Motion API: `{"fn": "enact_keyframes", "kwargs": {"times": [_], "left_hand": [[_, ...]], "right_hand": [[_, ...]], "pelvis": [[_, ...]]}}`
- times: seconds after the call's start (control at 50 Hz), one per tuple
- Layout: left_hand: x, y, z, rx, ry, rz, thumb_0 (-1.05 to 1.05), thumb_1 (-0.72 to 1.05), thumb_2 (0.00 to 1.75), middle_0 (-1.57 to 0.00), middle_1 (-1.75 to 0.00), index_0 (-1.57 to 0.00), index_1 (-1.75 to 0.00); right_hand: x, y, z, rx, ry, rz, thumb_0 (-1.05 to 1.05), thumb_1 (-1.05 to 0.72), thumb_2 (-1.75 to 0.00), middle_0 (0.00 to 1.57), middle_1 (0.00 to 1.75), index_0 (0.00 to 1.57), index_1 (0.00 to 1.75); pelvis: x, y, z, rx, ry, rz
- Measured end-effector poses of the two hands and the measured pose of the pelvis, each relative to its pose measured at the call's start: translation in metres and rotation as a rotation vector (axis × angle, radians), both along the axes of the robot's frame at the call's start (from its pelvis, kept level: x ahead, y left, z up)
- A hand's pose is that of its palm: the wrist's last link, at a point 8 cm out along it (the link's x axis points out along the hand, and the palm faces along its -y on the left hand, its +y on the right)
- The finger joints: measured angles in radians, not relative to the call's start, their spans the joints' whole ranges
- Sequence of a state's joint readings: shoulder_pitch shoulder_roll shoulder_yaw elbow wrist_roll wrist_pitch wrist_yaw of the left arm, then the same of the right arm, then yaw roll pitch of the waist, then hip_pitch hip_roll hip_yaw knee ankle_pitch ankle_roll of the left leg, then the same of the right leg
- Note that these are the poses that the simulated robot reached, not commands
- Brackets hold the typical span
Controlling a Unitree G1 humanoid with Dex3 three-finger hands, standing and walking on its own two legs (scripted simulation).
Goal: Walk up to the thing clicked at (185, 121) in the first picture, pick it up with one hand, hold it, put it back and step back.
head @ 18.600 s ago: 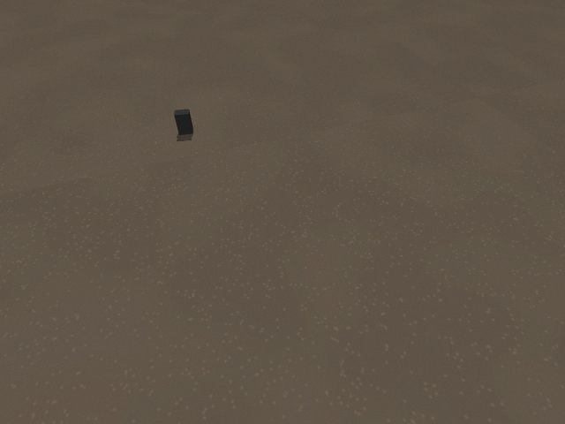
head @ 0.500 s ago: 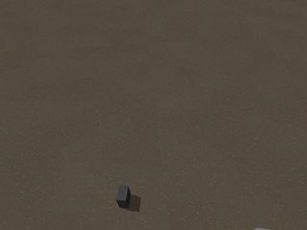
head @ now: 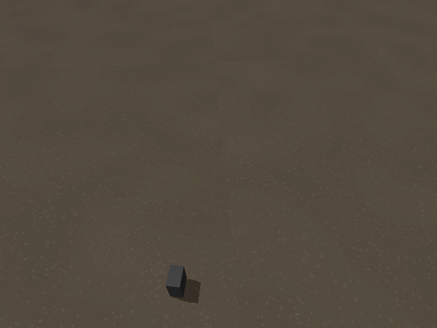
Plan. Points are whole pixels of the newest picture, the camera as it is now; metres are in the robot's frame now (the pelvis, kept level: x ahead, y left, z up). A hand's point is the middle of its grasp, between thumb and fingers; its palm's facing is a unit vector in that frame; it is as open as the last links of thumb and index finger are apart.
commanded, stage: walk up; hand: left
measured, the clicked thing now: (176, 281) +0.46 +0.19 -0.71
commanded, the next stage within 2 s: stand in 0.16 s
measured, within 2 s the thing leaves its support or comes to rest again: neither
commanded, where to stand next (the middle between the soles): +0.07 +0.00 m, yaw -1 degrees
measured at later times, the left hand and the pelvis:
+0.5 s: hand out of the picture +0.09 +0.24 -0.15, palm faces +0.00 -0.94 -0.33, open 7.4 cm; pelvis +0.01 -0.01 +0.00, yaw +0 degrees
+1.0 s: hand out of the picture +0.08 +0.23 -0.15, palm faces -0.01 -0.94 -0.34, open 7.4 cm; pelvis +0.00 -0.02 +0.01, yaw -1 degrees
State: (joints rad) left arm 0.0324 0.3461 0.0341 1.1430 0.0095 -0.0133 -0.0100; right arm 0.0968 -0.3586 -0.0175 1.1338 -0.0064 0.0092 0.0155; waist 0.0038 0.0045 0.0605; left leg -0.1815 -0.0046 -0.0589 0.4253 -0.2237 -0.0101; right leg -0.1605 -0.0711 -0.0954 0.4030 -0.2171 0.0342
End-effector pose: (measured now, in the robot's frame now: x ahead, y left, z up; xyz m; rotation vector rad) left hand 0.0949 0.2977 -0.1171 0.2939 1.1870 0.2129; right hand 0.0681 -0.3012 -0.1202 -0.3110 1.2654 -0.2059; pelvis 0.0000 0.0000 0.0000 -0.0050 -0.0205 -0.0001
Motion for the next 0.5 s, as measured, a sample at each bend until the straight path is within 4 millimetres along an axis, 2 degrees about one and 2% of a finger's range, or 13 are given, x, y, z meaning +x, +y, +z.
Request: {"fn": "enact_keyframes", "kwargs": {"times": [0.2,0.36,0.5], "left_hand": [[0.007,0.001,0.002,0.001,-0.011,0.006,0.0,0.91,0.9,-0.2,-0.3,-0.2,-0.3],[-0.004,-0.004,0.002,-0.003,0.034,0.011,0.0,0.91,0.9,-0.2,-0.3,-0.2,-0.3],[-0.016,-0.01,0.003,-0.003,0.062,0.016,0.0,0.91,0.9,-0.2,-0.3,-0.2,-0.3]], "right_hand": [[0.02,0.002,0.003,-0.004,-0.038,0.02,0.01,-0.9,-0.89,0.21,0.3,0.2,0.3],[0.036,0.006,0.005,0.011,-0.076,0.045,0.01,-0.9,-0.89,0.21,0.3,0.2,0.3],[0.04,0.003,0.003,0.019,-0.081,0.049,0.01,-0.9,-0.89,0.21,0.3,0.2,0.3]], "pelvis": [[0.005,0.0,0.001,0.002,0.002,0.005],[0.008,-0.003,0.004,0.005,0.001,-0.002],[0.008,-0.008,0.005,0.007,-0.001,-0.004]]}}
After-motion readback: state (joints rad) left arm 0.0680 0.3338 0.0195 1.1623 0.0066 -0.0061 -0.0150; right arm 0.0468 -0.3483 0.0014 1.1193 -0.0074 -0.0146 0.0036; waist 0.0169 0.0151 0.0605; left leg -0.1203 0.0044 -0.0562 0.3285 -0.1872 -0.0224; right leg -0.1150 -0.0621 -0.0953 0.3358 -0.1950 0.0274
